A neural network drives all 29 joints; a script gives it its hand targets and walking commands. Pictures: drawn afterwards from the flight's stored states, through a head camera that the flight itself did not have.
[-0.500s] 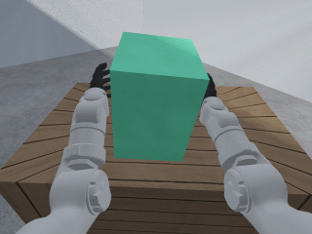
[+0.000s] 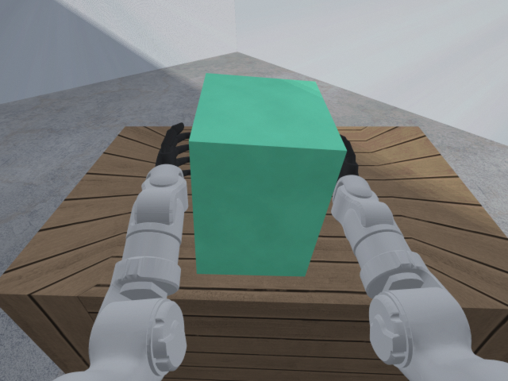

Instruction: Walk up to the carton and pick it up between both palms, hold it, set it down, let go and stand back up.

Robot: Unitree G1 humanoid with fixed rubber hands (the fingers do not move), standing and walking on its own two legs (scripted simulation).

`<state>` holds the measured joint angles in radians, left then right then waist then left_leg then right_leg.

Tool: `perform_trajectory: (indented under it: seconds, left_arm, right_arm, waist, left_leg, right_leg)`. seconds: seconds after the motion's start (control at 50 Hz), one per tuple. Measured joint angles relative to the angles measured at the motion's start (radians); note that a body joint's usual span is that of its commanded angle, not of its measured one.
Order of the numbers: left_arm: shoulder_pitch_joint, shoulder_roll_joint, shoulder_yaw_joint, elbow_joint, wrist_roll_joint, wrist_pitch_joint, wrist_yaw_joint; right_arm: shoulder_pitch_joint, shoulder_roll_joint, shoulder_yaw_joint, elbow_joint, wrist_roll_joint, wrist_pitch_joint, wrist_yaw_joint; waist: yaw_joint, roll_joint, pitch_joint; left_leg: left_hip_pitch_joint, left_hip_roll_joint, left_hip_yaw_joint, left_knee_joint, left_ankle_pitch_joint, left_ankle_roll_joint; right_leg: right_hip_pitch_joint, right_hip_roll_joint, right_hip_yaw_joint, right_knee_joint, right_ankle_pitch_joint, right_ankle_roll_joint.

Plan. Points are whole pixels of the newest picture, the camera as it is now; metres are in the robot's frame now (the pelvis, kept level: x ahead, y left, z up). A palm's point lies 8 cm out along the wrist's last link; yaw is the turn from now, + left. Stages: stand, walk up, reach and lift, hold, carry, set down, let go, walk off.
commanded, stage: set down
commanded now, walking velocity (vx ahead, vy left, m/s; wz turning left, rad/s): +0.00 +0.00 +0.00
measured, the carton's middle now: (256, 176) +0.42 +0.01 +0.16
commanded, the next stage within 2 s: none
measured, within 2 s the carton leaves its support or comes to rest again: neither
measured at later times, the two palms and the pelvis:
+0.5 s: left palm (179, 189) +0.39 +0.14 +0.16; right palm (343, 192) +0.40 -0.14 +0.14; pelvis +0.01 +0.00 +0.00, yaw +0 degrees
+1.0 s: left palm (181, 192) +0.39 +0.14 +0.16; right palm (345, 194) +0.40 -0.14 +0.13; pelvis +0.01 +0.00 +0.00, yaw +0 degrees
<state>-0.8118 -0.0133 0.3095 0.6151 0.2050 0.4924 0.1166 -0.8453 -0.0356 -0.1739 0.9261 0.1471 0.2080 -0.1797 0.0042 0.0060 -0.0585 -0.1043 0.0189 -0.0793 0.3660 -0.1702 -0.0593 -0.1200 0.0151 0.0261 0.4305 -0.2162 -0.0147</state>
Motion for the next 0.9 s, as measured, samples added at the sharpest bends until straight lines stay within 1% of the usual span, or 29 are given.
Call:
perform_trajectory:
  seconds: [0.14,0.28,0.4,0.6,0.76,0.9]
  left_arm:
    - [0.0,-0.007,0.0,0.0,0.0,0.0,0.008]
    - [0.007,-0.015,0.0,0.0,0.0,-0.001,0.016]
    - [0.044,-0.032,0.0,-0.001,0.0,-0.021,0.024]
    - [0.13,-0.053,-0.03,-0.082,0.0,-0.047,0.04]
    - [0.131,-0.055,-0.03,-0.086,0.0,-0.047,0.041]
    - [0.132,-0.056,-0.03,-0.086,0.0,-0.047,0.041]
  right_arm:
    - [0.0,-0.007,0.0,0.002,0.0,0.0,0.01]
    - [0.002,-0.011,0.0,0.009,-0.023,-0.001,0.022]
    - [0.026,-0.011,0.0,0.009,-0.024,-0.007,0.031]
    - [0.076,-0.012,0.033,-0.039,-0.019,-0.033,0.044]
    - [0.077,-0.013,0.034,-0.042,-0.019,-0.034,0.047]
    - [0.08,-0.013,0.034,-0.042,-0.019,-0.037,0.048]
  waist:
    - [0.0,0.006,0.0]
    - [0.0,0.007,0.003]
    - [0.0,0.008,0.003]
    - [0.0,0.024,0.003]
    - [0.0,0.038,0.003]
    - [0.0,0.028,0.003]
  left_leg:
    - [-0.006,0.0,0.0,0.0,0.0,0.0]
    - [-0.024,0.0,0.0,0.0,-0.001,0.001]
    - [-0.033,0.0,0.0,0.0,-0.005,0.001]
    - [-0.037,0.003,0.0,0.0,-0.01,0.001]
    - [-0.037,0.005,0.0,0.0,-0.01,0.001]
    - [-0.037,0.005,0.0,0.0,-0.01,0.001]
  right_leg:
    - [-0.006,0.0,0.0,0.0,0.0,0.0]
    - [-0.024,0.0,0.0,0.0,-0.001,0.0]
    - [-0.033,0.0,0.0,0.0,-0.005,0.0]
    - [-0.037,0.003,-0.001,-0.001,-0.01,0.0]
    - [-0.037,0.004,-0.001,-0.001,-0.009,0.0]
    - [-0.037,0.005,-0.001,-0.001,-0.009,0.0]
